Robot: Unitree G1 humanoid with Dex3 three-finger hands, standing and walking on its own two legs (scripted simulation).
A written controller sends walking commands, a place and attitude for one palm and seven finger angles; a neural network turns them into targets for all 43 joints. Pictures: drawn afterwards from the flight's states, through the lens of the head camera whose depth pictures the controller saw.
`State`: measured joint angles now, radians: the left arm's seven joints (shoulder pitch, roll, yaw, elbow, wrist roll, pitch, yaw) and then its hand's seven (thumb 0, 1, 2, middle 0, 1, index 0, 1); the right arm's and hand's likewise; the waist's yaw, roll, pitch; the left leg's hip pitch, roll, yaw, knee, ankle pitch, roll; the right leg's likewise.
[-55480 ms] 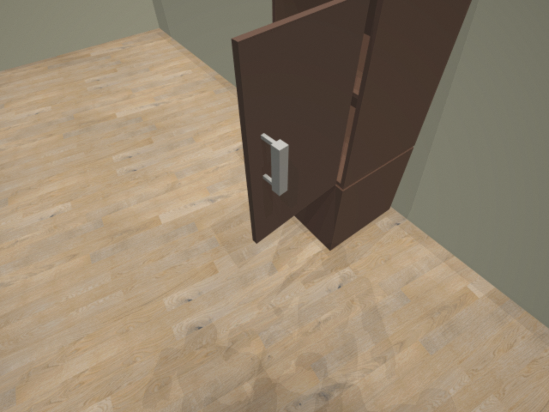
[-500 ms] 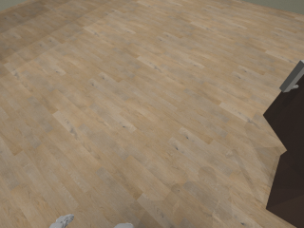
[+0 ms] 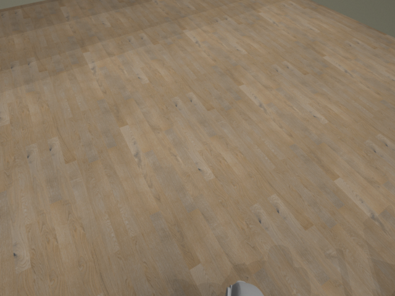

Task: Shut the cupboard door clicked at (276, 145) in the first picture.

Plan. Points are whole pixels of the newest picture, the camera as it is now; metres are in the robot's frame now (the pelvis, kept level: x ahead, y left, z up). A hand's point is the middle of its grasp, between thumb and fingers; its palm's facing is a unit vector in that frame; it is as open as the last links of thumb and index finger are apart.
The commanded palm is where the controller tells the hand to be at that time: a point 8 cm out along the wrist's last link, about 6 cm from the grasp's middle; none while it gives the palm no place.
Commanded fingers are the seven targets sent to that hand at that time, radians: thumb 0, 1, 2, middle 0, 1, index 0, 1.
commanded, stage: walk to a spot facing it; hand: left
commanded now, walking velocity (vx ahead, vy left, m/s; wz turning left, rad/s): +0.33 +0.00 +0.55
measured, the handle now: out of the picture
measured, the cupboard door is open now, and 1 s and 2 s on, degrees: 45 45 45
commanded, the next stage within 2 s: turn to face it in 0.60 s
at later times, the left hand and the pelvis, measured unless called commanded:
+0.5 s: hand out of the picture +0.10 +0.16 -0.17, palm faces +0.40 -0.90 -0.17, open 7.4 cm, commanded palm none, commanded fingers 0.00 0.90 0.90 -0.20 -0.30 -0.20 -0.30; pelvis +0.17 -0.01 +0.00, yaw +20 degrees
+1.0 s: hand (104, 208) +0.34 +0.26 -0.17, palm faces +0.39 -0.89 -0.23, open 7.4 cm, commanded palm none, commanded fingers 0.00 0.90 0.90 -0.20 -0.30 -0.20 -0.30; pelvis +0.33 +0.05 -0.01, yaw +21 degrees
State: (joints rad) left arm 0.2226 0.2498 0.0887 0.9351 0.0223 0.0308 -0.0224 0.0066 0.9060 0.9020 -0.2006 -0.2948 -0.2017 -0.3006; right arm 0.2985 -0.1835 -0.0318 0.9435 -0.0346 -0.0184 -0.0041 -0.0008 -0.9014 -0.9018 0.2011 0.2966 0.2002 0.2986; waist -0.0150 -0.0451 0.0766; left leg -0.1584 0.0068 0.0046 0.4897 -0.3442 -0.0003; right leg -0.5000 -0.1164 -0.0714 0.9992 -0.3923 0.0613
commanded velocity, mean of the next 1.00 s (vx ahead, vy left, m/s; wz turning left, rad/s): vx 0.18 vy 0.00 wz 0.20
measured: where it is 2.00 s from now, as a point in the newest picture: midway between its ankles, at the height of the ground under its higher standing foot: (179, 247)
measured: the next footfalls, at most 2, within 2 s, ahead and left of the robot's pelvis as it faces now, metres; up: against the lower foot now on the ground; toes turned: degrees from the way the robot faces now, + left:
right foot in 0.14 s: +0.18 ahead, -0.14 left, +0.00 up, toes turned -2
left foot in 0.56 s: +0.26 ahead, +0.15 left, +0.00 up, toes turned +29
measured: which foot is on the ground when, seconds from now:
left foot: down 0.00-0.14, up 0.16-0.54, down 0.56-1.00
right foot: up 0.00-0.12, down 0.14-0.54, up 0.56-0.96, down 0.98-1.00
